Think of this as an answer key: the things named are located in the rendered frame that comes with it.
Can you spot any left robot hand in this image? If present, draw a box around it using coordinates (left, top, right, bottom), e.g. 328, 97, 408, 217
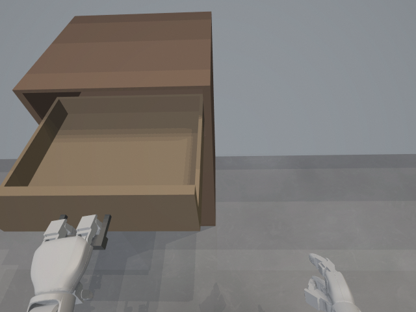
31, 214, 102, 304

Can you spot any drawer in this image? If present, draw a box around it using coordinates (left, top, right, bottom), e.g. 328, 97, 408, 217
0, 94, 205, 231

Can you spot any handle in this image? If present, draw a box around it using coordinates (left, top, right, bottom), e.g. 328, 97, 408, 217
59, 214, 112, 250

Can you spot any left robot forearm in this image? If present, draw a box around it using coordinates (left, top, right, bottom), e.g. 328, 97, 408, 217
27, 291, 76, 312

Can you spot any cabinet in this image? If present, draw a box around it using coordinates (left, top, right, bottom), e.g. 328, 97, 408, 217
12, 12, 216, 226

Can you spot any right robot hand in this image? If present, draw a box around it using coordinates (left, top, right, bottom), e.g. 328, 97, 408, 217
304, 253, 355, 312

